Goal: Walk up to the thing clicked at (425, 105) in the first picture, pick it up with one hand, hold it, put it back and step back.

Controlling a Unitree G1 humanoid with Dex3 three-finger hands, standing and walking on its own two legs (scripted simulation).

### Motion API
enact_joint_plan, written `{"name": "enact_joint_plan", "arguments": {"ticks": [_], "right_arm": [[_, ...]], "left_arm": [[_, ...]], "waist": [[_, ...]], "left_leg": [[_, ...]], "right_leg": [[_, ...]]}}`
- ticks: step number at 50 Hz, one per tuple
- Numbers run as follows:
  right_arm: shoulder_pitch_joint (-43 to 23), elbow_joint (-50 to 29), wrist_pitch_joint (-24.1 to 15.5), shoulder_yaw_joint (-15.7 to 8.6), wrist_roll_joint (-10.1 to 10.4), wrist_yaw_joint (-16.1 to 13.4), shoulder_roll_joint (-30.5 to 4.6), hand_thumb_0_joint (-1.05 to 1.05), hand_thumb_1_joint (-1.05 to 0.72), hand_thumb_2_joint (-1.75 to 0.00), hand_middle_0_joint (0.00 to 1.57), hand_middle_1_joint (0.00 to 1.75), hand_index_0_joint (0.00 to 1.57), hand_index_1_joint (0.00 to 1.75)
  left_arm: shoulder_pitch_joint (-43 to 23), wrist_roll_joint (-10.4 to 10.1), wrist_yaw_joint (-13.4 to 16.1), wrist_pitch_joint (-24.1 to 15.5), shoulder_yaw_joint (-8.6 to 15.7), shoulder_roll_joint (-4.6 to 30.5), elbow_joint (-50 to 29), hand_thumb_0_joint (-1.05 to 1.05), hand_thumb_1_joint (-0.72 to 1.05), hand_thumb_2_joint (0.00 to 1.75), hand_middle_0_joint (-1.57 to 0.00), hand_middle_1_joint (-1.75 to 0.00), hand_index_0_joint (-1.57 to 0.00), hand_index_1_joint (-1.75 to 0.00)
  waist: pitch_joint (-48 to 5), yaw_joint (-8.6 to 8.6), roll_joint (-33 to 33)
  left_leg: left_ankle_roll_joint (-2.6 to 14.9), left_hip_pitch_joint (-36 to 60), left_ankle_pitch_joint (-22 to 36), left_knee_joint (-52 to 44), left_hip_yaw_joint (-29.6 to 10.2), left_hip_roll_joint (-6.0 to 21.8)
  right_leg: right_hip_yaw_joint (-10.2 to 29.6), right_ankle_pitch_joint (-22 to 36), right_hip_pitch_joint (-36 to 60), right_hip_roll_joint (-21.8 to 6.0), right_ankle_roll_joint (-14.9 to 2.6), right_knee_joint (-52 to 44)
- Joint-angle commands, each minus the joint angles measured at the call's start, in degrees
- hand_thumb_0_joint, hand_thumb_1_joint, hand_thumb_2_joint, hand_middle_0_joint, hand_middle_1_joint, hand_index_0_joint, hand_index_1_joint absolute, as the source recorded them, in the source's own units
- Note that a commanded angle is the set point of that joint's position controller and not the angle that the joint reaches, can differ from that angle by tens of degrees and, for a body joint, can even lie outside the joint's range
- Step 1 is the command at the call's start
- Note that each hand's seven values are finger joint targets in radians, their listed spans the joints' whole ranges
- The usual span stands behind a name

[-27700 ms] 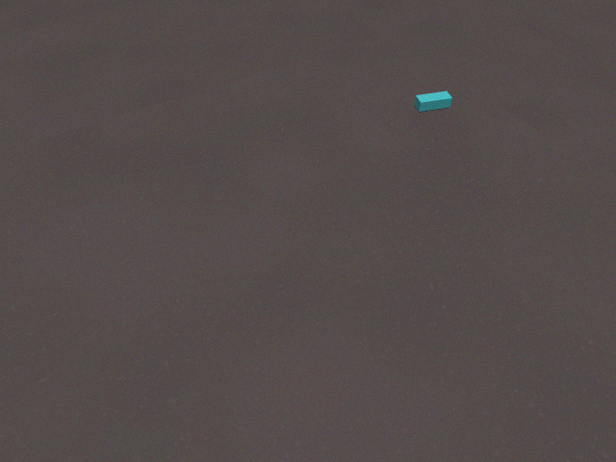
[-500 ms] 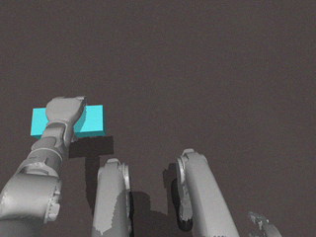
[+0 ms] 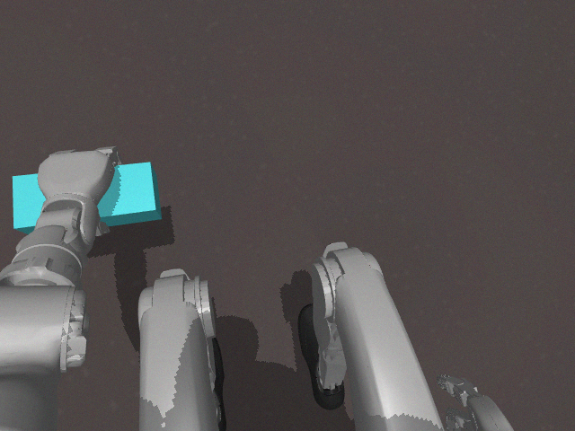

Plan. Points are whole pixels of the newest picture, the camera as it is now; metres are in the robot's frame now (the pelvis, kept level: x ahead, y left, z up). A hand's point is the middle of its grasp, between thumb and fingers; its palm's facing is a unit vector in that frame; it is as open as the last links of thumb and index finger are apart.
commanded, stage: crouch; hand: left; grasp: from above
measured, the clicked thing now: (92, 199) +0.45 +0.26 -0.20
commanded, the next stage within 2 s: lower in 0.32 s
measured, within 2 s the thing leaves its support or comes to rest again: rests again in 1.74 s
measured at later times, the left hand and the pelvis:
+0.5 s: hand (102, 200) +0.45 +0.25 -0.23, palm faces -0.47 -0.03 -0.88, open 10.9 cm; pelvis +0.00 +0.00 -0.05, yaw -1 degrees
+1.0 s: hand (118, 204) +0.46 +0.24 -0.29, palm faces -0.47 -0.04 -0.88, open 10.9 cm; pelvis +0.00 +0.00 -0.08, yaw -4 degrees
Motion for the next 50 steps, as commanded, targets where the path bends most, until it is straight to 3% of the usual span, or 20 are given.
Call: {"name": "enact_joint_plan", "arguments": {"ticks": [1,3,4,5,8,10,15,16,21,29,31,32,36,37,38,39,40,42,46,50], "right_arm": [[12.16,-0.81,-1.06,-4.15,-0.23,-0.43,-13.51,0.00,-0.90,-0.90,0.20,0.30,0.20,0.30],[12.30,-0.64,-1.18,-4.13,-0.26,-0.23,-13.70,0.00,-0.90,-0.90,0.20,0.30,0.20,0.30],[11.82,-0.66,-1.16,-3.84,-0.20,-0.20,-13.68,0.00,-0.90,-0.90,0.20,0.30,0.20,0.30],[12.37,-0.60,-1.32,-3.83,-0.36,-0.06,-13.90,0.00,-0.90,-0.90,0.20,0.30,0.20,0.30],[12.62,-0.42,-1.30,-3.69,-0.49,-0.07,-14.09,0.00,-0.91,-0.90,0.20,0.30,0.20,0.30],[12.73,-0.31,-1.37,-3.32,-0.69,0.06,-13.93,0.00,-0.90,-0.90,0.20,0.30,0.20,0.30],[13.15,0.21,-1.27,-2.61,-0.89,0.11,-14.31,0.00,-0.91,-0.90,0.20,0.30,0.20,0.30],[13.34,-0.08,-1.36,-2.48,-0.95,0.19,-14.66,0.00,-0.91,-0.90,0.20,0.30,0.20,0.30],[13.00,-0.05,-1.03,-1.86,-1.06,0.37,-14.82,0.00,-0.91,-0.90,0.20,0.30,0.20,0.30],[12.59,-0.08,-1.86,-0.93,-1.55,1.02,-16.13,0.00,-0.90,-0.90,0.20,0.30,0.20,0.30],[12.25,-0.07,-2.01,-0.52,-1.56,1.03,-16.28,0.00,-0.90,-0.90,0.20,0.30,0.20,0.30],[12.73,0.08,-2.08,-0.60,-1.79,1.18,-16.22,0.00,-0.90,-0.90,0.20,0.30,0.20,0.30],[13.20,0.42,-2.77,-0.16,-2.64,1.86,-16.66,0.00,-0.91,-0.90,0.20,0.30,0.20,0.30],[13.48,0.58,-2.76,-0.28,-2.83,1.92,-17.09,0.00,-0.90,-0.90,0.20,0.30,0.20,0.30],[12.59,0.11,-2.63,-0.09,-2.62,2.03,-16.99,0.00,-0.91,-0.90,0.20,0.30,0.20,0.30],[13.22,0.68,-2.78,-0.32,-3.11,2.30,-17.04,0.00,-0.90,-0.90,0.20,0.30,0.20,0.30],[12.56,0.31,-2.80,0.17,-3.20,2.50,-17.09,0.00,-0.90,-0.90,0.20,0.30,0.20,0.30],[12.27,-0.03,-2.97,0.31,-3.42,2.87,-17.20,0.00,-0.90,-0.90,0.20,0.30,0.20,0.30],[12.77,0.43,-3.45,0.98,-3.74,3.52,-18.00,0.00,-0.89,-0.90,0.20,0.30,0.20,0.30],[12.58,0.65,-4.22,1.86,-3.98,4.33,-18.42,0.00,-0.89,-0.89,0.20,0.30,0.20,0.30]], "left_arm": [[-20.92,0.32,2.75,-0.65,2.24,14.31,-8.84,0.00,0.54,1.03,-0.88,-0.93,-0.90,-0.92],[-22.10,0.18,3.12,-0.98,2.47,14.62,-9.28,0.00,0.54,1.02,-0.89,-0.91,-0.90,-0.90],[-19.27,0.37,3.10,-0.67,1.49,13.28,-5.22,0.00,0.52,1.01,-0.88,-0.91,-0.89,-0.90],[-20.32,0.25,3.10,-0.82,1.64,13.26,-6.52,0.00,0.50,1.02,-0.87,-0.91,-0.88,-0.90],[-20.42,0.25,3.64,-0.75,2.49,15.08,-5.83,0.00,0.50,1.03,-0.87,-0.91,-0.88,-0.91],[-22.41,-0.20,3.81,-0.81,2.21,15.30,-6.60,0.00,0.51,1.06,-0.88,-0.93,-0.89,-0.93],[-20.69,0.00,4.12,-0.88,3.11,16.88,-5.06,0.00,0.51,1.05,-0.89,-0.91,-0.89,-0.91],[-21.70,0.24,4.29,-0.88,3.56,17.99,-5.32,0.00,0.54,1.05,-0.90,-0.91,-0.90,-0.91],[-20.56,0.68,4.17,-0.89,2.97,17.64,-3.44,0.00,0.53,1.06,-0.91,-0.90,-0.91,-0.90],[-23.25,1.00,4.26,-1.80,1.77,17.03,-1.73,0.00,0.49,1.01,-0.88,-0.87,-0.88,-0.87],[-21.30,1.29,4.71,-1.80,1.24,16.17,1.65,0.00,0.48,1.02,-0.89,-0.85,-0.88,-0.86],[-24.36,1.26,5.11,-2.68,2.29,18.29,-2.99,0.00,0.48,1.01,-0.89,-0.86,-0.88,-0.86],[-22.18,2.08,6.50,-2.82,2.85,18.57,0.13,0.00,0.51,1.03,-0.90,-0.89,-0.90,-0.89],[-25.13,2.37,7.12,-3.42,4.79,21.95,-4.63,0.00,0.52,1.03,-0.89,-0.91,-0.90,-0.91],[-19.92,2.52,7.37,-2.75,3.57,19.48,0.42,0.00,0.49,1.04,-0.89,-0.90,-0.89,-0.90],[-23.46,2.50,7.97,-2.99,4.56,20.60,-2.75,0.00,0.53,1.02,-0.89,-0.92,-0.89,-0.91],[-21.80,2.90,8.55,-2.75,4.56,21.09,-1.34,0.00,0.52,1.01,-0.89,-0.92,-0.90,-0.91],[-21.85,2.64,9.32,-2.14,4.59,20.49,0.24,0.00,0.53,1.04,-0.89,-0.94,-0.90,-0.93],[-23.29,2.72,9.84,-1.54,5.06,22.28,0.96,0.00,0.48,1.05,-0.88,-0.87,-0.87,-0.88],[-21.28,2.36,10.15,-1.53,4.59,21.50,5.01,0.00,0.49,1.05,-0.86,-0.90,-0.86,-0.90]], "waist": [[-39.17,-0.46,15.01],[-38.78,-1.17,14.74],[-38.30,-0.51,14.25],[-38.38,-1.57,14.16],[-39.65,-0.63,14.68],[-39.22,-1.55,13.58],[-39.23,-0.76,13.14],[-38.94,-1.43,13.32],[-37.99,-1.19,13.08],[-32.54,-3.60,14.56],[-31.99,-3.17,14.57],[-34.19,-4.11,15.42],[-33.59,-4.39,16.91],[-35.88,-4.26,19.04],[-35.39,-3.04,18.80],[-35.42,-4.99,19.15],[-35.82,-3.55,19.40],[-34.19,-4.90,18.70],[-33.20,-5.34,18.63],[-31.27,-5.73,18.00]], "left_leg": [[1.21,28.38,9.55,-12.92,2.11,-1.25],[1.26,27.34,9.51,-12.14,1.80,-1.20],[1.25,27.49,9.59,-11.98,1.93,-1.28],[1.15,27.68,9.84,-11.47,1.62,-1.21],[1.37,26.72,10.53,-10.24,2.32,-1.43],[1.84,24.60,10.14,-8.86,3.02,-1.51],[2.00,22.46,11.40,-6.81,3.42,-1.41],[2.07,22.06,11.36,-6.50,3.32,-1.41],[2.20,19.88,11.17,-5.21,3.33,-1.40],[1.62,18.77,8.75,-4.33,1.58,-1.26],[1.44,19.34,9.25,-4.01,1.38,-1.26],[1.52,19.36,10.78,-2.90,1.62,-1.17],[1.26,20.74,11.82,-1.38,1.62,-1.14],[1.21,21.32,13.12,-1.37,1.71,-1.07],[1.08,21.16,12.44,-1.54,1.82,-1.22],[1.10,21.18,13.03,-0.88,1.62,-1.03],[1.14,20.59,12.04,-1.14,1.75,-1.16],[1.36,19.20,11.48,-0.20,1.79,-0.98],[1.47,18.41,11.30,0.34,1.16,-0.87],[1.38,17.25,11.25,1.09,0.60,-0.91]], "right_leg": [[-1.90,9.34,17.34,0.82,-2.38,-10.78],[-2.33,9.33,16.45,0.89,-2.37,-9.66],[-2.36,9.47,16.26,0.99,-2.45,-9.51],[-2.57,9.61,15.54,0.78,-2.28,-9.08],[-2.46,10.50,16.50,0.90,-2.22,-8.50],[-2.29,10.72,17.73,1.19,-1.97,-8.71],[-2.22,12.17,18.37,1.30,-1.69,-7.55],[-2.36,12.17,18.23,1.23,-1.66,-7.31],[-2.70,12.44,18.51,1.63,-1.62,-6.33],[-4.64,9.69,11.82,1.57,-2.13,-3.27],[-4.77,10.04,11.20,1.63,-2.09,-2.76],[-5.05,11.66,12.87,2.03,-1.94,-2.37],[-5.33,12.56,12.11,1.71,-1.70,-0.88],[-5.55,13.90,13.32,2.10,-1.73,-0.74],[-5.38,13.02,12.88,1.94,-1.92,-0.48],[-5.82,13.89,12.83,2.07,-1.63,-0.09],[-5.68,12.94,13.00,2.13,-1.88,-0.21],[-5.80,12.90,12.49,2.14,-1.66,0.04],[-6.29,12.68,11.78,2.21,-1.68,0.27],[-6.95,12.58,11.46,2.38,-1.70,1.24]]}}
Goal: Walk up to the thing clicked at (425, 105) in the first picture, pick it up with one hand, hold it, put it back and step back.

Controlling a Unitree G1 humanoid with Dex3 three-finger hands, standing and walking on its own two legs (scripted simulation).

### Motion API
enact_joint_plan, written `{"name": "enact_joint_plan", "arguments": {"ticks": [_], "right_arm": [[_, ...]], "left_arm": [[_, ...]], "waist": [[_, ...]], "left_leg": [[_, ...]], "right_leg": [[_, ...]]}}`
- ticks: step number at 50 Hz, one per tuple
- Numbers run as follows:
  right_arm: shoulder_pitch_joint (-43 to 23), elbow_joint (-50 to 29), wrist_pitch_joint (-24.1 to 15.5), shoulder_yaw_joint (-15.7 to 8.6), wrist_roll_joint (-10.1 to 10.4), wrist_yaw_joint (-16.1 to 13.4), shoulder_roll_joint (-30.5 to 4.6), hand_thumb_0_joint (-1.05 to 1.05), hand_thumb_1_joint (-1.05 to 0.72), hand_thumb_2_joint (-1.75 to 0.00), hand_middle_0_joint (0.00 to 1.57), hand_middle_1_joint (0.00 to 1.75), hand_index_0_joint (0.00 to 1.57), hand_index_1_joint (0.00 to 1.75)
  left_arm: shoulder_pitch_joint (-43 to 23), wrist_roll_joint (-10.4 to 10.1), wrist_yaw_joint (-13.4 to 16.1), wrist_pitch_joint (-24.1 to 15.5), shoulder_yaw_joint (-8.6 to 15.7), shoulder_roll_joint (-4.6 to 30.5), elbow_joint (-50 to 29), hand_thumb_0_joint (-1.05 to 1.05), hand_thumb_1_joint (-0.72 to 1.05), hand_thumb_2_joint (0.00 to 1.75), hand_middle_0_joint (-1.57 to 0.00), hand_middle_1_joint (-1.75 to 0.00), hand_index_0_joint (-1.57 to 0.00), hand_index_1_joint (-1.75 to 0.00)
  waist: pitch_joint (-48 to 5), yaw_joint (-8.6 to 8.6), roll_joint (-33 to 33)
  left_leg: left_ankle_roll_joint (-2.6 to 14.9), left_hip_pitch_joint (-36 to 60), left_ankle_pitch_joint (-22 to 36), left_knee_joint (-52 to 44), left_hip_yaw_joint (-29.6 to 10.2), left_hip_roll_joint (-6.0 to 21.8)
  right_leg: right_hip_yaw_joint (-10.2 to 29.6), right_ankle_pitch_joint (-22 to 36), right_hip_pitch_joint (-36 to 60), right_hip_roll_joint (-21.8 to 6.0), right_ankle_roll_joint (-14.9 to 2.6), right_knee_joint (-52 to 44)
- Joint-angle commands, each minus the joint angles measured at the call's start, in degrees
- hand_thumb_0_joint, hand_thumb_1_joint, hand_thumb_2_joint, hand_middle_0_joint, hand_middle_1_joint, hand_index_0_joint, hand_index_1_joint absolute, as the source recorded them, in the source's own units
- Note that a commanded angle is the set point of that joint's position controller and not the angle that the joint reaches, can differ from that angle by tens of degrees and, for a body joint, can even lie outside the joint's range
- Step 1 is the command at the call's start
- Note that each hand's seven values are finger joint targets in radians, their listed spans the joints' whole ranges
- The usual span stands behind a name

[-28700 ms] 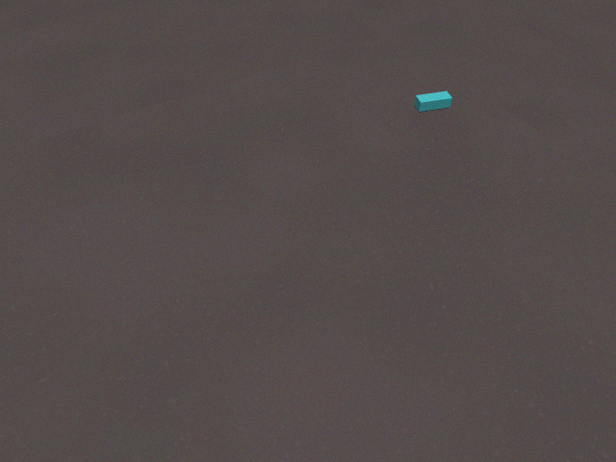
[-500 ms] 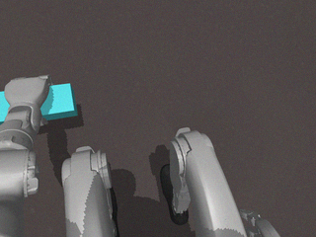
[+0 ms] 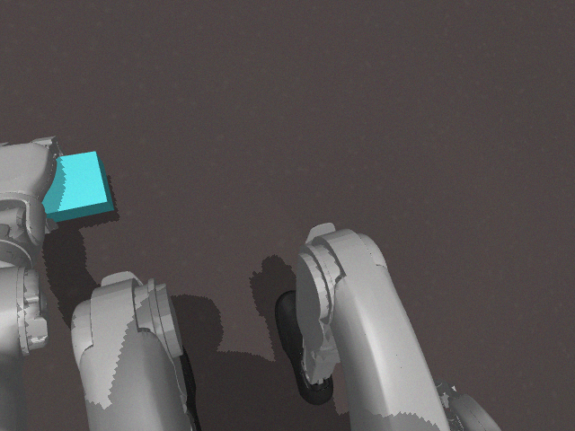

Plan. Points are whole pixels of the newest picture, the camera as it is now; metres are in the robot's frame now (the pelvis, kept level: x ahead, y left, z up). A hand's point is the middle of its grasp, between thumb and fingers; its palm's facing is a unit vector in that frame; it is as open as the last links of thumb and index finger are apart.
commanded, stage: rest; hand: left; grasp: from above
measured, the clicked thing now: (34, 194) +0.45 +0.28 -0.23
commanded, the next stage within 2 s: open in 1.08 s
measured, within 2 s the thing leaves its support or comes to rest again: rests again in 0.74 s
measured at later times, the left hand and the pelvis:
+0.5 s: hand (45, 198) +0.45 +0.27 -0.25, palm faces -0.46 -0.11 -0.88, open 10.9 cm; pelvis +0.00 +0.00 -0.01, yaw -3 degrees
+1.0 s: hand (51, 196) +0.45 +0.27 -0.26, palm faces -0.47 -0.12 -0.88, open 10.9 cm; pelvis +0.00 +0.00 -0.02, yaw -4 degrees
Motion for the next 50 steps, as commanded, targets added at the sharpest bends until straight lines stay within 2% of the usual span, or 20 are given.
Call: {"name": "enact_joint_plan", "arguments": {"ticks": [1,3,4,6,8,15,17,18,21,22,24,27,28,31,32,33,34,38,42,50], "right_arm": [[12.65,-0.39,-1.22,-4.05,-0.15,0.11,-16.76,0.00,-0.89,-0.89,0.20,0.30,0.20,0.30],[12.77,-0.88,-1.56,-3.69,-0.47,0.41,-17.08,0.00,-0.90,-0.90,0.20,0.30,0.20,0.30],[12.59,-0.75,-1.75,-3.28,-0.48,0.68,-16.79,0.00,-0.90,-0.90,0.20,0.30,0.20,0.30],[14.36,0.04,-1.76,-3.51,-0.94,0.84,-18.21,0.00,-0.89,-0.89,0.20,0.30,0.20,0.30],[14.38,-0.27,-1.91,-3.28,-1.24,1.17,-18.27,0.00,-0.90,-0.90,0.20,0.30,0.20,0.30],[13.48,-0.39,-2.71,-2.39,-2.14,2.04,-18.49,0.00,-0.90,-0.90,0.20,0.30,0.20,0.30],[14.08,0.26,-2.91,-2.11,-2.71,2.27,-19.15,0.00,-0.90,-0.90,0.20,0.30,0.20,0.30],[13.09,-0.12,-3.10,-2.12,-2.61,2.36,-19.43,0.00,-0.90,-0.90,0.20,0.30,0.20,0.30],[12.55,0.20,-3.36,-1.05,-2.99,2.65,-19.05,0.00,-0.90,-0.90,0.20,0.30,0.20,0.30],[13.15,0.37,-3.59,-1.06,-3.40,2.93,-19.45,0.00,-0.90,-0.90,0.20,0.30,0.20,0.30],[11.71,0.33,-4.04,-0.88,-3.48,3.11,-19.95,0.00,-0.90,-0.90,0.20,0.30,0.20,0.30],[11.00,0.13,-4.55,-0.61,-3.47,3.58,-20.06,0.00,-0.90,-0.90,0.20,0.30,0.20,0.30],[11.03,0.12,-5.01,-0.42,-3.69,3.87,-19.92,0.00,-0.90,-0.90,0.20,0.30,0.20,0.30],[10.56,-0.52,-5.57,0.00,-3.53,4.50,-20.51,0.00,-0.90,-0.90,0.20,0.30,0.20,0.30],[11.28,-0.03,-5.63,0.07,-3.73,4.66,-21.02,0.00,-0.90,-0.90,0.20,0.30,0.20,0.30],[10.37,-0.34,-6.03,0.45,-3.60,4.99,-20.48,0.00,-0.90,-0.90,0.20,0.30,0.20,0.30],[11.09,-0.07,-6.17,0.20,-3.82,5.18,-21.37,0.00,-0.90,-0.90,0.20,0.30,0.20,0.30],[10.26,-1.03,-6.76,0.88,-3.60,5.66,-21.84,0.00,-0.90,-0.90,0.20,0.30,0.20,0.30],[10.45,-1.50,-7.29,1.25,-3.53,5.91,-22.08,0.00,-0.90,-0.90,0.20,0.30,0.20,0.30],[10.57,-1.38,-7.61,3.04,-3.61,5.98,-21.72,0.00,-0.91,-0.90,0.20,0.30,0.20,0.30]], "left_arm": [[-19.02,-1.14,2.94,-0.27,1.66,14.64,-6.78,0.00,0.48,1.05,-0.85,-0.90,-0.85,-0.90],[-17.79,-0.97,3.02,-0.40,3.07,16.26,-4.78,0.00,0.47,1.04,-0.85,-0.90,-0.85,-0.90],[-17.39,-0.89,2.79,-0.54,1.50,14.26,-3.50,0.00,0.47,1.03,-0.85,-0.89,-0.85,-0.89],[-15.18,-0.10,3.24,-0.67,5.52,19.09,-2.18,0.00,0.50,1.04,-0.86,-0.91,-0.87,-0.90],[-15.05,-0.02,3.14,-1.12,5.59,18.22,-1.28,0.00,0.50,1.05,-0.86,-0.93,-0.86,-0.92],[-17.04,0.12,3.82,-2.77,3.50,18.20,-4.00,0.00,0.54,1.01,-0.88,-0.92,-0.89,-0.90],[-18.11,0.84,4.50,-3.45,4.55,20.15,-3.46,0.00,0.59,1.04,-0.91,-0.94,-0.92,-0.92],[-17.79,0.66,4.79,-3.62,3.74,18.85,-3.02,0.00,0.56,1.03,-0.90,-0.91,-0.91,-0.90],[-17.72,1.53,6.36,-4.12,4.84,21.32,-2.09,0.00,0.57,1.03,-0.90,-0.92,-0.91,-0.91],[-18.66,2.00,6.65,-4.16,4.11,20.70,-1.37,0.00,0.59,1.03,-0.91,-0.93,-0.93,-0.91],[-17.67,2.18,7.68,-4.08,4.39,21.80,-0.46,0.00,0.59,1.05,-0.92,-0.92,-0.93,-0.92],[-16.55,2.41,8.79,-3.23,3.64,20.90,1.18,0.00,0.60,1.07,-0.93,-0.94,-0.94,-0.93],[-18.00,2.31,8.85,-3.06,2.48,19.77,1.65,0.00,0.61,1.05,-0.93,-0.94,-0.94,-0.93],[-17.94,2.16,9.01,-1.93,1.63,19.39,2.86,0.00,0.60,1.01,-0.91,-0.94,-0.93,-0.92],[-17.23,1.98,9.29,-1.59,2.81,20.87,3.43,0.00,0.59,1.02,-0.92,-0.93,-0.93,-0.91],[-17.79,1.58,9.04,-1.14,0.12,17.49,4.44,0.00,0.59,1.01,-0.91,-0.93,-0.93,-0.91],[-17.68,1.52,9.44,-0.98,3.03,21.49,3.66,0.00,0.59,1.01,-0.91,-0.94,-0.93,-0.92],[-17.53,1.09,9.75,-0.21,4.43,23.06,4.92,0.00,0.57,1.00,-0.91,-0.91,-0.92,-0.89],[-18.83,0.70,8.76,-0.51,4.26,22.62,4.57,0.00,0.55,0.99,-0.88,-0.91,-0.90,-0.89],[-17.41,0.24,7.91,-2.32,2.99,23.71,5.59,0.00,0.55,0.99,-0.89,-0.91,-0.90,-0.90]], "waist": [[-38.34,-1.86,19.74],[-38.02,-1.85,19.17],[-36.76,-1.96,18.38],[-37.24,-2.09,18.76],[-36.07,-2.39,19.42],[-38.08,-3.45,22.61],[-36.24,-4.46,22.92],[-35.44,-4.07,23.19],[-34.45,-4.10,22.87],[-33.54,-5.22,22.61],[-33.14,-4.47,23.05],[-33.34,-4.18,24.25],[-32.36,-5.29,24.19],[-32.17,-5.55,24.61],[-32.27,-5.50,25.20],[-30.85,-5.80,24.77],[-31.54,-6.18,25.15],[-29.58,-5.98,24.52],[-29.23,-7.29,24.65],[-28.53,-7.66,21.74]], "left_leg": [[1.19,27.87,12.83,-13.65,3.58,-0.63],[1.46,26.18,13.26,-12.69,3.91,-0.66],[1.50,24.96,12.49,-12.70,3.95,-0.80],[1.34,25.98,14.38,-12.10,3.75,-0.71],[1.00,26.25,14.32,-12.08,3.24,-0.65],[0.86,28.09,15.17,-11.16,2.84,-0.31],[0.68,28.07,15.11,-10.56,2.33,-0.20],[0.53,28.18,14.97,-10.85,2.06,-0.20],[0.71,26.51,12.81,-10.57,1.95,0.00],[0.79,26.31,12.53,-10.40,2.14,-0.14],[0.70,26.14,12.01,-10.66,1.69,0.13],[0.28,27.43,13.03,-11.48,1.28,0.27],[0.38,27.09,12.52,-10.83,1.36,0.34],[0.27,27.97,13.20,-11.30,0.70,0.47],[0.19,28.31,13.91,-11.65,0.53,0.50],[0.01,28.36,13.07,-11.63,0.23,0.65],[0.09,28.72,13.92,-11.38,0.02,0.88],[0.13,26.80,12.67,-11.56,-0.25,0.83],[0.07,27.38,12.47,-11.30,-0.65,0.94],[0.95,24.66,12.42,-9.63,0.08,0.76]], "right_leg": [[-4.22,13.07,20.95,2.02,-2.35,-11.27],[-3.94,13.86,23.30,2.13,-2.18,-11.35],[-3.99,13.02,22.79,2.16,-2.17,-11.40],[-4.48,14.47,23.78,2.08,-2.01,-10.93],[-5.05,13.96,22.53,2.07,-2.39,-10.57],[-5.46,15.63,24.87,2.60,-1.96,-10.37],[-6.10,15.25,23.29,2.53,-2.02,-9.77],[-6.38,14.69,22.37,2.52,-2.13,-9.74],[-6.34,13.71,22.74,2.95,-2.19,-9.94],[-6.41,13.71,22.60,2.80,-2.03,-9.75],[-6.76,13.19,21.97,3.15,-2.11,-9.77],[-6.96,14.22,21.93,3.34,-2.22,-9.21],[-7.03,14.16,21.57,3.43,-2.09,-9.19],[-7.39,14.92,21.20,3.38,-2.02,-9.02],[-7.62,15.44,21.79,3.25,-1.91,-8.88],[-7.58,14.79,20.33,3.25,-1.94,-8.64],[-7.71,15.84,21.51,3.34,-1.79,-8.72],[-7.60,14.56,21.39,3.16,-2.00,-8.57],[-7.88,14.27,21.10,2.96,-1.88,-8.32],[-7.60,15.04,25.07,3.42,-1.42,-10.14]]}}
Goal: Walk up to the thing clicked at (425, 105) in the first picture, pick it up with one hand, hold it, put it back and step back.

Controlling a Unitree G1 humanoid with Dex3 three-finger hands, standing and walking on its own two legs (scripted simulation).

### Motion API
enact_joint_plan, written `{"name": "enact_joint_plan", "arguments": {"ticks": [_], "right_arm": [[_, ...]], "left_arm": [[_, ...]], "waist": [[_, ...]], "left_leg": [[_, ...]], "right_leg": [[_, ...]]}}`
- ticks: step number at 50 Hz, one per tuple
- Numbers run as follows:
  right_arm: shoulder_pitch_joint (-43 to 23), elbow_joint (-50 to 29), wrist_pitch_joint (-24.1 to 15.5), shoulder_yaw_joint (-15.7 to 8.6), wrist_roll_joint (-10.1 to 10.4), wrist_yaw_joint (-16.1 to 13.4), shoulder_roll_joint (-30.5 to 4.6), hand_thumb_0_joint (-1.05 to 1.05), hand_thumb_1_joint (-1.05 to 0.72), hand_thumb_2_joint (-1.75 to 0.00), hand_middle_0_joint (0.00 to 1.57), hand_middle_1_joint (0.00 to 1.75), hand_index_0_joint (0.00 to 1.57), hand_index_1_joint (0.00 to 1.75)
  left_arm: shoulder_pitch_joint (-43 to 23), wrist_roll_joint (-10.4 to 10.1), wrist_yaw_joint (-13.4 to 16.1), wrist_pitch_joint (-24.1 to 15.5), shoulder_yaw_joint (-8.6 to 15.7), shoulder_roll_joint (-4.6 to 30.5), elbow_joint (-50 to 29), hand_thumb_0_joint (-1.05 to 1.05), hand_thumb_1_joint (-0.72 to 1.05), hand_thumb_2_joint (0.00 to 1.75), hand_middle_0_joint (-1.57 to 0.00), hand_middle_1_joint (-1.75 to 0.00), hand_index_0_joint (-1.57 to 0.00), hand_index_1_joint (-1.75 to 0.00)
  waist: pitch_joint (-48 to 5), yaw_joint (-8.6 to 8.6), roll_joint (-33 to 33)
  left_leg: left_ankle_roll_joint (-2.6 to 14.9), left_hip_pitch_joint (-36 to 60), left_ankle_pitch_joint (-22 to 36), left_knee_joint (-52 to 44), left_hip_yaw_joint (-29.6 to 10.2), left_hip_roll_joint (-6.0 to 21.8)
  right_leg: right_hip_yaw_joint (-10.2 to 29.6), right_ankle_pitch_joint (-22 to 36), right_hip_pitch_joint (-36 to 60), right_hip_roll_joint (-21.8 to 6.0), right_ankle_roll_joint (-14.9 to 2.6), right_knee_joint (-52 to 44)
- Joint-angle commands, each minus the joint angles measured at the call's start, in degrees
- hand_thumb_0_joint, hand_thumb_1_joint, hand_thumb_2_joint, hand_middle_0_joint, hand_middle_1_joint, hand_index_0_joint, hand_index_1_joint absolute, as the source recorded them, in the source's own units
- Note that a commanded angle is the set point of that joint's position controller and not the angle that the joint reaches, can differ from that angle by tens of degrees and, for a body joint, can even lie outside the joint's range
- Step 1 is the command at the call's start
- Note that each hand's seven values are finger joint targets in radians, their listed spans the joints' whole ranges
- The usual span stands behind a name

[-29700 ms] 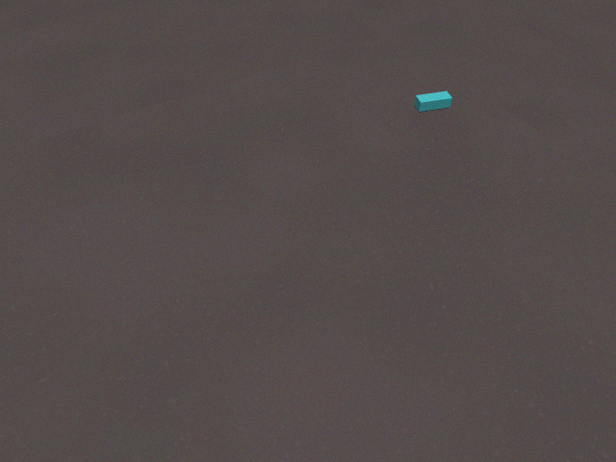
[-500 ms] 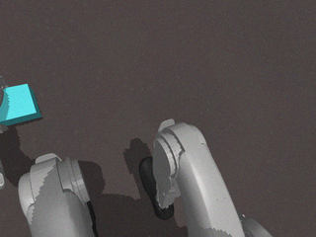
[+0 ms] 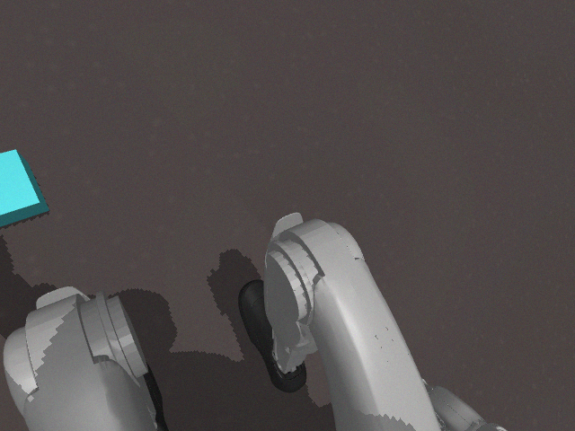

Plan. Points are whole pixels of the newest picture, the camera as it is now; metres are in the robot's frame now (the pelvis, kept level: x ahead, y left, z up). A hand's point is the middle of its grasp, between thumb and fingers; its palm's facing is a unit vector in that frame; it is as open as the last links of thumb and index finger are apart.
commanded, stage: rest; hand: left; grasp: from above
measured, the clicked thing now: out of the picture +0.44 +0.30 -0.27
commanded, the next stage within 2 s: open in 0.08 s
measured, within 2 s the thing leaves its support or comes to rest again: neither
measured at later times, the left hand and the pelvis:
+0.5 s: hand out of the picture +0.43 +0.29 -0.25, palm faces -0.45 -0.12 -0.89, open 11.8 cm; pelvis -0.01 +0.00 +0.00, yaw -1 degrees
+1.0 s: hand out of the picture +0.44 +0.30 -0.25, palm faces -0.46 -0.14 -0.88, open 13.9 cm; pelvis +0.00 +0.00 +0.00, yaw -1 degrees
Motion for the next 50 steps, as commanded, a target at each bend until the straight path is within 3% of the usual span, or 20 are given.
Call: {"name": "enact_joint_plan", "arguments": {"ticks": [1,2,9,16,18,23,30,33,35,39,40,42,44,45,48,50], "right_arm": [[11.52,0.34,-0.43,-4.45,0.13,-0.49,-18.43,0.00,-0.91,-0.90,0.20,0.30,0.20,0.30],[12.48,0.94,-0.44,-4.26,-0.03,-0.56,-18.63,0.00,-0.91,-0.90,0.20,0.30,0.20,0.30],[10.57,0.52,-0.67,-3.55,0.14,-0.88,-18.82,0.00,-0.91,-0.91,0.20,0.30,0.20,0.30],[9.78,0.23,-0.91,-2.76,-0.06,-0.62,-19.20,0.00,-0.89,-0.90,0.20,0.30,0.20,0.30],[9.96,-0.21,-0.92,-2.68,0.13,-0.47,-19.26,0.00,-0.89,-0.90,0.20,0.30,0.20,0.30],[8.83,0.04,-1.82,-2.67,0.35,-0.28,-19.56,0.00,-0.90,-0.90,0.20,0.30,0.20,0.30],[9.85,-0.43,-2.50,-3.17,0.27,0.54,-20.14,0.00,-0.89,-0.90,0.20,0.30,0.20,0.30],[9.38,-0.51,-2.73,-2.80,0.41,0.89,-19.81,0.00,-0.89,-0.90,0.20,0.30,0.20,0.30],[9.64,-0.36,-2.65,-2.87,0.84,0.71,-19.94,0.00,-0.89,-0.90,0.20,0.30,0.20,0.30],[10.06,-0.63,-2.60,-2.52,0.79,0.52,-19.60,0.00,-0.90,-0.90,0.20,0.30,0.20,0.30],[10.88,-0.67,-2.38,-2.63,0.71,0.44,-19.74,0.00,-0.89,-0.90,0.20,0.30,0.20,0.30],[10.86,-0.70,-2.32,-2.31,0.72,0.48,-19.26,0.00,-0.89,-0.90,0.20,0.30,0.20,0.30],[10.82,-0.67,-2.33,-2.66,1.11,0.12,-19.94,0.00,-0.89,-0.90,0.20,0.30,0.20,0.30],[10.82,-0.61,-2.14,-2.72,1.18,-0.04,-20.02,0.00,-0.89,-0.90,0.20,0.30,0.20,0.30],[11.24,-0.89,-1.84,-2.28,0.76,0.09,-19.58,0.00,-0.89,-0.90,0.20,0.30,0.20,0.30],[10.82,-1.03,-1.58,-2.26,0.94,-0.15,-19.80,0.00,-0.89,-0.90,0.20,0.30,0.20,0.30]], "left_arm": [[-13.50,-1.06,1.67,-0.62,-1.40,12.12,-5.28,0.00,0.55,0.98,-0.88,-0.92,-0.90,-0.90],[-13.57,-1.25,1.86,-0.85,-0.72,12.89,-5.05,0.00,0.54,0.98,-0.89,-0.91,-0.90,-0.90],[-13.29,-1.38,2.35,-1.91,-3.64,11.75,-4.79,0.00,0.52,0.96,-0.87,-0.90,-0.88,-0.89],[-14.23,-1.28,3.17,-1.48,-4.26,11.63,-5.24,0.00,-0.04,0.82,-0.36,-0.88,-0.38,-0.86],[-14.45,-0.99,3.52,-1.41,-4.02,12.25,-5.60,0.00,-0.20,0.83,-0.31,-0.88,-0.32,-0.87],[-15.04,-1.43,4.46,-0.87,-4.06,12.62,-6.45,0.00,-0.35,0.92,-0.22,-0.92,-0.22,-0.92],[-14.00,-1.26,4.43,0.82,-2.38,13.43,-5.38,0.00,-0.46,0.96,-0.13,-0.97,-0.13,-0.97],[-13.86,-1.99,3.50,1.37,-2.98,12.23,-4.79,0.00,-0.50,0.97,-0.09,-0.99,-0.09,-0.99],[-13.82,-2.79,3.00,1.37,-1.90,13.81,-5.85,0.00,-0.51,1.00,-0.09,-1.01,-0.08,-1.01],[-13.49,-3.52,1.99,0.91,-2.69,13.35,-6.08,0.00,-0.53,1.01,-0.07,-1.02,-0.07,-1.02],[-12.77,-3.67,1.77,0.68,-1.94,14.10,-6.64,0.00,-0.52,0.99,-0.07,-1.02,-0.07,-1.02],[-12.94,-4.05,0.90,0.20,-3.02,13.15,-6.38,0.00,-0.53,1.00,-0.07,-1.02,-0.07,-1.02],[-12.93,-4.23,0.65,-0.31,-2.69,13.87,-7.63,0.00,-0.52,1.01,-0.07,-1.04,-0.07,-1.04],[-12.85,-4.20,0.86,-0.66,-2.00,14.88,-8.65,0.00,-0.52,1.01,-0.07,-1.03,-0.07,-1.03],[-13.04,-3.17,0.84,-1.27,-3.31,13.14,-8.06,0.00,-0.49,1.04,-0.08,-1.06,-0.08,-1.06],[-12.54,-3.07,1.42,-1.42,-2.96,14.24,-8.04,0.00,-0.50,1.06,-0.08,-1.05,-0.08,-1.06]], "waist": [[-36.21,-2.58,25.10],[-36.40,-2.73,24.73],[-36.03,-2.53,26.08],[-35.14,-2.99,27.77],[-34.80,-3.08,27.91],[-33.83,-2.80,27.13],[-34.80,-2.80,29.59],[-33.61,-3.47,28.31],[-35.11,-2.70,28.40],[-35.01,-2.94,26.90],[-36.02,-2.63,27.54],[-35.02,-3.22,26.50],[-34.82,-2.69,27.24],[-36.11,-1.94,28.26],[-35.64,-3.15,28.10],[-35.72,-2.63,27.61]], "left_leg": [[1.29,24.17,13.04,-14.37,4.92,0.56],[1.26,24.33,13.47,-14.53,4.70,0.56],[0.92,24.69,12.25,-15.23,3.69,0.92],[0.29,26.77,12.59,-16.33,2.38,1.32],[0.26,26.57,12.50,-16.50,2.52,1.33],[0.32,25.57,11.09,-16.41,2.44,1.41],[-0.19,27.86,13.07,-17.17,1.90,1.59],[0.09,26.47,12.82,-16.20,2.25,1.46],[0.26,26.50,13.34,-16.21,2.48,1.43],[0.58,25.02,12.99,-15.46,2.93,1.33],[0.65,25.62,13.74,-15.94,3.13,1.24],[0.80,25.10,13.29,-15.25,3.26,1.32],[0.50,25.93,12.94,-15.99,2.76,1.34],[0.26,26.74,13.21,-16.59,2.40,1.43],[0.13,27.81,14.49,-16.29,2.13,1.51],[0.37,26.28,14.10,-16.05,2.54,1.53]], "right_leg": [[-3.49,13.82,24.52,2.65,-1.93,-12.25],[-3.90,13.98,24.55,2.58,-1.91,-12.36],[-4.21,12.92,24.10,3.01,-2.17,-12.36],[-5.06,13.34,22.82,3.03,-2.24,-11.73],[-5.06,13.44,23.27,3.15,-2.29,-11.70],[-4.82,12.13,22.44,3.03,-2.20,-12.16],[-5.19,13.40,21.93,2.91,-2.34,-11.42],[-4.96,13.84,22.32,2.76,-2.12,-11.04],[-4.78,13.96,23.33,2.95,-2.18,-11.63],[-4.55,13.93,24.67,2.99,-2.07,-12.39],[-4.54,14.31,25.78,3.11,-2.13,-12.73],[-4.40,14.18,25.91,3.06,-1.98,-12.67],[-4.72,13.35,24.79,2.91,-2.22,-12.41],[-4.83,13.21,24.90,3.04,-2.42,-12.44],[-5.32,14.61,24.49,2.92,-2.25,-11.83],[-4.91,14.57,25.76,3.27,-2.24,-12.45]]}}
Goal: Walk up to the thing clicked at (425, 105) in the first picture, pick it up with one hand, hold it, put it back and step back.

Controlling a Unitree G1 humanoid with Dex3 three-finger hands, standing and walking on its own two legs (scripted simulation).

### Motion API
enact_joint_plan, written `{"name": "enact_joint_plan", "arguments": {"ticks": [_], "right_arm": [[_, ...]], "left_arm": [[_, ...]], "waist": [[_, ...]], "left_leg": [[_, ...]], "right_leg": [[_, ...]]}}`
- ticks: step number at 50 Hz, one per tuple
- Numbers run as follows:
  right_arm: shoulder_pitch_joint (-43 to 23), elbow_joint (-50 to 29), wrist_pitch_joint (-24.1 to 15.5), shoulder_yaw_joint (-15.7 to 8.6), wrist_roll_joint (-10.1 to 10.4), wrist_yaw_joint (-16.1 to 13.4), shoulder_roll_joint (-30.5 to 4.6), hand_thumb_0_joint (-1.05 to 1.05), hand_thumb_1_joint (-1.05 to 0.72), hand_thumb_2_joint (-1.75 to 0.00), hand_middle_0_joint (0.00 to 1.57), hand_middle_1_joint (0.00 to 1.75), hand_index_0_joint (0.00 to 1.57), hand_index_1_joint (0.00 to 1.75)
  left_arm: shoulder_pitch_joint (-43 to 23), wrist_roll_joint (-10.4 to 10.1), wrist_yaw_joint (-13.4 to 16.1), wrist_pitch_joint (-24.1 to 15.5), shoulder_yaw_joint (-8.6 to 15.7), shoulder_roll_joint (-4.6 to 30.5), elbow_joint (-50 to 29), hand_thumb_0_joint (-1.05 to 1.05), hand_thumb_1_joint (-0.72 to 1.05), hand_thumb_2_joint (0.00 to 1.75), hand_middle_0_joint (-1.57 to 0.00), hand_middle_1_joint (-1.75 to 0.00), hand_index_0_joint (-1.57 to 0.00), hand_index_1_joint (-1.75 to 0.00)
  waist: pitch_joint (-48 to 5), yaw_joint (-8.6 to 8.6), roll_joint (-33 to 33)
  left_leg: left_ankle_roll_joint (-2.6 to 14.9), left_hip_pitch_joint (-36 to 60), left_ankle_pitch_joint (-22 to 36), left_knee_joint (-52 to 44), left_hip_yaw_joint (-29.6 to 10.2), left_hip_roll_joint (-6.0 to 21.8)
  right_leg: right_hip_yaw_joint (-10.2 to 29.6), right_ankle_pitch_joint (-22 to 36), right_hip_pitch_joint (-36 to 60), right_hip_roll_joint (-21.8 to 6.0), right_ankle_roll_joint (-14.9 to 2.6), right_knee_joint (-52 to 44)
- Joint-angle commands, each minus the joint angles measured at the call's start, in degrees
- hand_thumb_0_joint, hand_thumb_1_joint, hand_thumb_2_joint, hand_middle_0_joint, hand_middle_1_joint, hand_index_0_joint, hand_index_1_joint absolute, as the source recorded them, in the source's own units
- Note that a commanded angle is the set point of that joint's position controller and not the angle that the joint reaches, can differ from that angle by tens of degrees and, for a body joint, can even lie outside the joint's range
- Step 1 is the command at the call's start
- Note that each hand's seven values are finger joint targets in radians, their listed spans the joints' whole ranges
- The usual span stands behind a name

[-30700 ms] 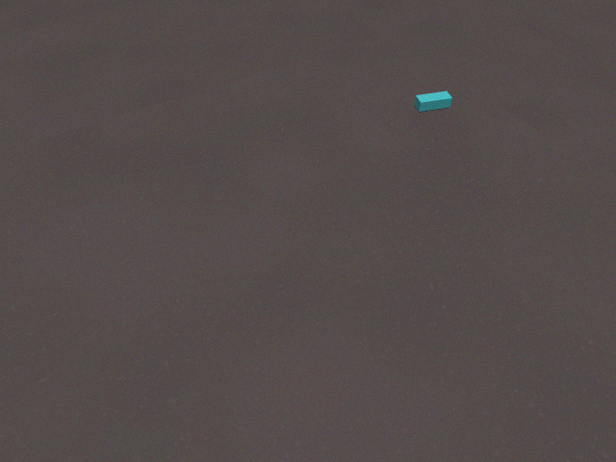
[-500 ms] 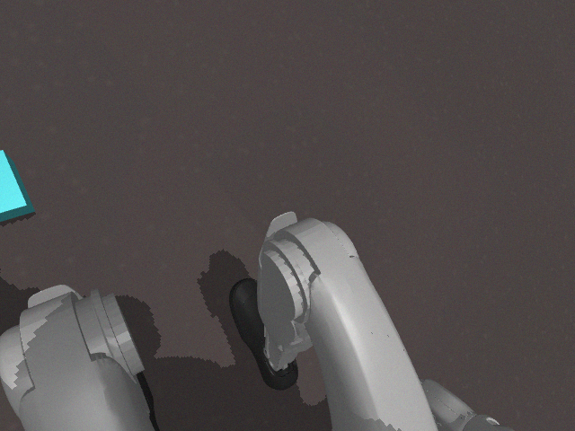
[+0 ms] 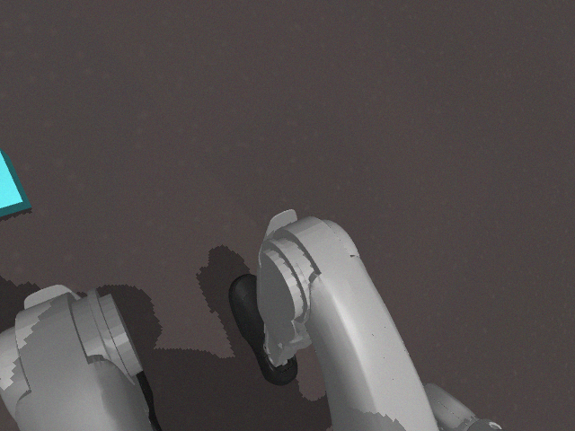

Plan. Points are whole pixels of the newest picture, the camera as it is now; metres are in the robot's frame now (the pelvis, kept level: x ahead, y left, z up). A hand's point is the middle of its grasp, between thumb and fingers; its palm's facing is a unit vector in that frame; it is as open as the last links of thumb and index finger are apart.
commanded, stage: open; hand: left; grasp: from above
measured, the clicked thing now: out of the picture +0.44 +0.31 -0.27
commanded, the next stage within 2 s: withdraw in 0.06 s
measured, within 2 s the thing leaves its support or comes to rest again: neither
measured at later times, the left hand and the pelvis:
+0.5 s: hand out of the picture +0.46 +0.32 -0.18, palm faces -0.27 -0.09 -0.96, open 14.1 cm; pelvis +0.01 +0.00 +0.01, yaw +2 degrees
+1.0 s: hand out of the picture +0.41 +0.31 -0.11, palm faces -0.50 -0.10 -0.86, open 14.0 cm; pelvis -0.01 -0.01 +0.05, yaw +8 degrees
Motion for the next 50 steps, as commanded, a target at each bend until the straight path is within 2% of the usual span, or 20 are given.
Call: {"name": "enact_joint_plan", "arguments": {"ticks": [1,8,12,14,16,17,18,19,20,23,26,29,30,31,32,33,36,40,44,50], "right_arm": [[11.44,0.68,0.06,-5.62,0.56,-0.81,-19.47,0.00,-0.89,-0.90,0.20,0.30,0.20,0.30],[11.15,0.49,0.18,-5.41,0.48,-1.00,-18.83,0.00,-0.89,-0.90,0.20,0.30,0.20,0.30],[11.42,0.51,-0.48,-6.80,0.51,-0.53,-19.84,0.00,-0.90,-0.90,0.20,0.30,0.20,0.30],[12.22,0.54,-0.73,-7.69,0.36,-0.04,-19.65,0.00,-0.90,-0.90,0.20,0.30,0.20,0.30],[11.00,0.57,-0.68,-9.22,1.05,0.21,-19.32,0.00,-0.90,-0.90,0.20,0.30,0.20,0.30],[11.05,0.71,-0.65,-9.98,1.43,0.43,-18.83,0.00,-0.90,-0.90,0.20,0.30,0.20,0.30],[10.84,0.57,-0.65,-10.55,1.62,0.88,-18.07,0.00,-0.90,-0.91,0.20,0.30,0.20,0.30],[9.65,-0.16,-0.50,-11.03,2.37,1.02,-17.04,0.00,-0.90,-0.91,0.20,0.30,0.20,0.30],[10.49,1.68,0.04,-11.73,2.90,1.26,-16.44,0.00,-0.90,-0.91,0.20,0.30,0.20,0.30],[11.35,1.79,2.35,-14.45,5.74,0.96,-16.07,0.00,-0.90,-0.90,0.20,0.30,0.20,0.30],[12.59,3.05,4.97,-15.33,7.28,0.84,-13.86,0.00,-0.90,-0.90,0.20,0.30,0.20,0.30],[14.88,2.07,7.30,-16.35,8.18,-0.44,-13.34,0.00,-0.90,-0.90,0.20,0.30,0.20,0.30],[15.28,1.95,7.82,-16.83,8.33,-0.84,-13.13,0.00,-0.90,-0.90,0.20,0.30,0.20,0.30],[14.87,1.73,8.43,-17.32,8.65,-1.46,-12.66,0.00,-0.90,-0.90,0.20,0.30,0.20,0.30],[15.08,1.41,8.79,-17.44,8.74,-2.09,-12.40,0.00,-0.90,-0.90,0.20,0.30,0.20,0.30],[14.86,1.28,9.17,-17.45,8.93,-3.01,-12.42,0.00,-0.90,-0.91,0.20,0.30,0.20,0.30],[14.39,0.09,10.54,-17.54,9.32,-5.59,-11.90,0.00,-0.90,-0.91,0.20,0.30,0.20,0.30],[13.10,-1.24,12.06,-16.22,9.39,-8.22,-10.30,0.00,-0.90,-0.90,0.20,0.30,0.20,0.30],[11.71,-1.70,12.62,-15.09,8.95,-10.29,-9.94,0.00,-0.90,-0.90,0.20,0.30,0.20,0.30],[12.93,-0.46,12.20,-13.85,7.85,-11.48,-10.13,0.00,-0.90,-0.90,0.20,0.30,0.20,0.30]], "left_arm": [[-13.50,-0.27,2.58,-0.66,0.11,11.75,-6.28,0.00,-0.49,1.03,-0.07,-1.05,-0.07,-1.05],[-13.33,0.36,4.23,0.00,0.62,11.65,-4.72,0.00,-0.47,1.04,-0.08,-1.07,-0.08,-1.06],[-14.39,0.18,4.35,1.07,1.15,11.62,-6.87,0.00,-0.50,0.98,-0.07,-1.00,-0.08,-0.99],[-15.20,0.33,4.71,1.82,2.64,12.45,-9.84,0.00,-0.51,0.98,-0.08,-0.99,-0.08,-0.98],[-15.10,-0.48,4.66,2.61,4.34,13.25,-16.95,0.00,-0.51,0.99,-0.08,-0.98,-0.08,-0.98],[-14.46,-1.16,4.31,3.08,4.71,12.29,-19.12,0.00,-0.52,0.99,-0.08,-0.98,-0.07,-0.98],[-13.25,-1.67,3.25,3.77,3.13,9.06,-20.22,0.00,-0.53,1.00,-0.08,-0.97,-0.07,-0.98],[-12.98,-2.70,2.43,4.18,1.10,5.85,-24.97,0.00,-0.54,1.01,-0.07,-0.98,-0.06,-0.98],[-11.53,-3.16,1.61,5.12,0.44,4.80,-25.05,0.00,-0.53,1.00,-0.07,-0.97,-0.06,-0.98],[-8.63,-5.28,-1.00,7.96,0.60,3.91,-32.17,0.00,-0.53,1.00,-0.08,-0.97,-0.07,-0.98],[-5.44,-7.52,-5.32,11.29,-4.58,-6.12,-26.91,0.00,-0.51,1.00,-0.08,-0.98,-0.07,-0.98],[-7.30,-10.49,-10.48,12.72,-5.90,-7.61,-27.23,0.00,-0.51,1.01,-0.08,-0.99,-0.07,-1.00],[-8.46,-11.45,-12.48,12.58,-7.06,-9.71,-29.20,0.00,-0.51,1.01,-0.08,-1.00,-0.07,-1.00],[-9.57,-12.35,-14.09,12.28,-7.69,-10.21,-29.87,0.00,-0.52,1.02,-0.08,-1.01,-0.07,-1.01],[-12.48,-13.00,-15.74,11.65,-8.26,-11.18,-31.09,0.00,-0.52,1.02,-0.08,-1.01,-0.07,-1.02],[-12.82,-13.16,-17.36,11.00,-8.88,-10.80,-30.19,0.00,-0.54,1.03,-0.08,-1.01,-0.07,-1.03],[-13.93,-11.28,-20.69,8.93,-8.44,-8.09,-29.56,0.00,-0.54,1.04,-0.08,-1.02,-0.07,-1.04],[-12.83,-8.39,-21.64,6.40,-7.59,-6.20,-26.73,0.00,-0.55,1.05,-0.08,-1.02,-0.06,-1.04],[-13.12,-5.76,-19.98,4.02,-6.30,-3.42,-23.80,0.00,-0.54,1.04,-0.07,-1.02,-0.06,-1.03],[-16.67,-2.42,-15.09,0.66,-5.38,-1.74,-21.27,0.00,-0.53,1.02,-0.07,-1.01,-0.07,-1.02]], "waist": [[-37.84,-2.73,29.94],[-36.12,-2.70,28.62],[-37.61,-2.71,31.79],[-40.07,-1.83,34.94],[-45.62,1.18,39.54],[-47.59,1.73,41.37],[-47.98,1.61,41.60],[-51.42,3.41,43.59],[-51.41,3.94,43.44],[-57.03,7.99,43.73],[-50.05,6.48,31.74],[-48.45,5.44,21.76],[-49.05,5.12,20.02],[-48.90,5.48,18.51],[-49.22,4.21,17.33],[-47.59,4.35,15.60],[-46.88,5.13,13.29],[-44.09,6.83,12.71],[-42.55,7.42,15.14],[-46.88,6.21,19.57]], "left_leg": [[0.18,26.23,14.03,-15.89,4.07,1.25],[0.25,24.45,12.57,-16.67,4.02,1.32],[-0.40,28.39,13.76,-17.19,3.55,1.55],[-0.84,30.92,13.91,-18.39,3.67,1.59],[-1.41,34.10,15.07,-19.62,4.10,1.45],[-1.65,35.25,15.08,-20.06,4.05,1.31],[-1.70,36.12,15.73,-19.80,4.49,1.31],[-1.60,36.46,16.11,-20.97,5.44,0.94],[-1.72,36.48,16.13,-21.48,5.51,0.89],[-1.09,36.60,18.94,-22.93,7.62,0.47],[0.78,27.67,16.68,-23.07,9.69,0.03],[2.24,22.87,13.92,-23.91,9.90,-0.40],[2.36,22.93,13.29,-24.61,9.80,-0.66],[2.49,22.68,12.17,-25.31,9.97,-0.82],[2.52,22.00,10.54,-25.83,9.70,-1.14],[2.58,21.35,8.79,-26.04,9.65,-1.35],[2.29,20.50,6.15,-26.57,10.26,-1.95],[2.11,19.85,4.44,-27.68,11.51,-2.65],[1.93,19.96,2.86,-27.53,11.90,-2.91],[1.85,22.61,7.33,-25.36,11.56,-2.66]], "right_leg": [[-3.70,13.72,22.97,2.44,-2.70,-10.42],[-3.76,12.29,22.02,2.51,-2.73,-10.89],[-3.93,13.38,20.56,2.19,-2.73,-9.76],[-3.77,13.29,20.57,2.02,-3.08,-9.56],[-3.41,13.57,20.53,1.90,-3.57,-9.44],[-3.41,13.56,19.96,1.45,-3.70,-8.93],[-3.18,14.10,19.25,1.38,-3.75,-8.87],[-2.79,14.06,19.66,1.55,-4.01,-9.81],[-2.51,14.25,18.39,1.39,-4.08,-9.68],[-0.50,15.92,18.81,1.57,-4.45,-11.71],[1.13,15.37,19.99,2.21,-3.90,-15.05],[2.76,12.91,24.44,2.03,-3.35,-18.52],[3.07,12.10,25.65,1.74,-3.30,-19.12],[3.76,10.51,26.91,1.77,-3.29,-20.29],[4.01,8.36,27.19,1.48,-3.31,-20.79],[4.59,5.80,27.06,1.44,-3.39,-21.62],[5.60,1.51,27.77,1.03,-3.78,-23.10],[6.53,-1.37,27.17,0.59,-4.15,-23.86],[7.16,-3.85,24.48,0.40,-4.59,-23.39],[5.48,2.12,21.65,-0.13,-4.17,-19.45]]}}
